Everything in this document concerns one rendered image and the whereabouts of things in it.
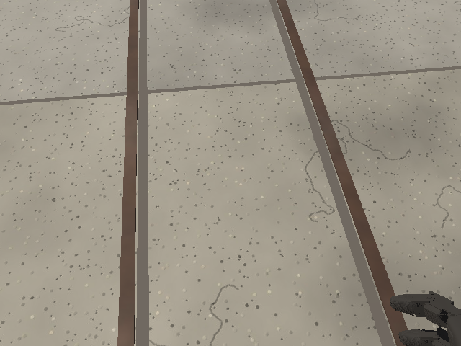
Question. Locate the robot right hand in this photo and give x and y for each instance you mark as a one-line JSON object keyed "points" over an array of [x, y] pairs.
{"points": [[438, 310]]}

